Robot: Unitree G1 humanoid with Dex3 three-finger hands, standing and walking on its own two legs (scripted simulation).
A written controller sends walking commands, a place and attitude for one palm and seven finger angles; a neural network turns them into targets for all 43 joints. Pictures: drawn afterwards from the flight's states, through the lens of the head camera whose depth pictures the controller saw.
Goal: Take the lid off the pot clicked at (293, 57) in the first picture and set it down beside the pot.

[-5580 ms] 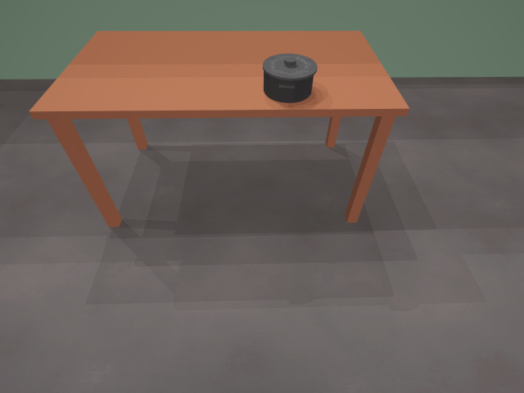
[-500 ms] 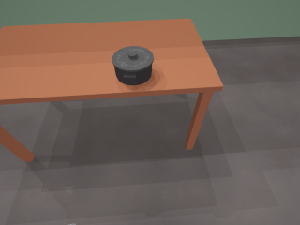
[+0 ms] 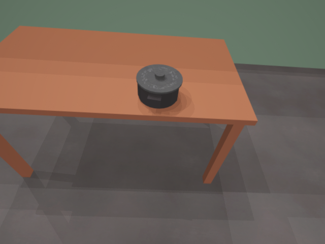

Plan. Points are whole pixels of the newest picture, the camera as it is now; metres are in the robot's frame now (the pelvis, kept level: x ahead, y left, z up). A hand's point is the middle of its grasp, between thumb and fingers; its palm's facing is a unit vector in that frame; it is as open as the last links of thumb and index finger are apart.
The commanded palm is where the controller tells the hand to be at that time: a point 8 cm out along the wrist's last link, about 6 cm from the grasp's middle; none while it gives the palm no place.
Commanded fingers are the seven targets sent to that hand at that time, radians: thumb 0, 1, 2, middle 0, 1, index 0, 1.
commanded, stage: take the last steps up to it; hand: left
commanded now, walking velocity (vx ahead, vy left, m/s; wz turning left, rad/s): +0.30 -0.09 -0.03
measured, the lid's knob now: (159, 74) +0.71 +0.07 +0.01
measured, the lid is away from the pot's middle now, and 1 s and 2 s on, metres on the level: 0.00 0.00 0.00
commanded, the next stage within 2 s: come to a stop and stand still in 0.46 s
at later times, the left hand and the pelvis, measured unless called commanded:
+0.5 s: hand (131, 204) +0.26 +0.11 -0.16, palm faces +0.00 -0.98 -0.21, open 7.4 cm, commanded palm none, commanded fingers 0.00 0.90 0.90 -0.20 -0.30 -0.20 -0.30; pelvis +0.17 -0.07 +0.00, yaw -1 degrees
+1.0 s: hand (130, 210) +0.24 +0.11 -0.17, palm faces +0.06 -0.96 -0.28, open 7.4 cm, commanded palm none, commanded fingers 0.00 0.90 0.90 -0.20 -0.30 -0.20 -0.30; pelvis +0.24 -0.09 +0.00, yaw -1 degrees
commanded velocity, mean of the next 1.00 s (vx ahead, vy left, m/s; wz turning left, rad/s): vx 0.02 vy -0.02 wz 0.01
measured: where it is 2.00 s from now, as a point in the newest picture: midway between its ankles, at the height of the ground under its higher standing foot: outside the picture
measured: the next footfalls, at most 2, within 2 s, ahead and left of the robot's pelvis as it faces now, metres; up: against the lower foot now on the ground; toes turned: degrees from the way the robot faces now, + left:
right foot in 0.34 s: +0.27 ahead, -0.20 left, +0.00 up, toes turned -3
left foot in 0.66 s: +0.32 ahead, +0.04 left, +0.00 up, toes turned +4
